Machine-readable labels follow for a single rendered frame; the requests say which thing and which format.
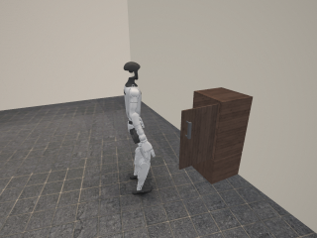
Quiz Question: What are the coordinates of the handle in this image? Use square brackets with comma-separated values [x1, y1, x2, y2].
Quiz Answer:
[185, 121, 192, 140]

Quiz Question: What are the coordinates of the right robot forearm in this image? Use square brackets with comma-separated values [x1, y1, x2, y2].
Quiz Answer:
[131, 113, 147, 143]

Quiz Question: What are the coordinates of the right robot thigh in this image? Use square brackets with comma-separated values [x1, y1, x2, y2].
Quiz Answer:
[132, 130, 151, 167]

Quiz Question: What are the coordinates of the left robot shin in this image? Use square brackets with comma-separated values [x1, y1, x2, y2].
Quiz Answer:
[134, 154, 144, 176]

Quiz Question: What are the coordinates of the robot right upper arm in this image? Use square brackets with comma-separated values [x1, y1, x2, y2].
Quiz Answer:
[129, 87, 140, 120]

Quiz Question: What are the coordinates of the right robot hand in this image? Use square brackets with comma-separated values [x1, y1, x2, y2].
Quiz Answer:
[142, 141, 156, 160]

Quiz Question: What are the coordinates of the left robot hand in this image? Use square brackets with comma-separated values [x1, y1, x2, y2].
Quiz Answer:
[139, 117, 145, 128]

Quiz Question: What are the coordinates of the cupboard door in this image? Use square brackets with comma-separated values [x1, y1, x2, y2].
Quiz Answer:
[178, 103, 219, 170]

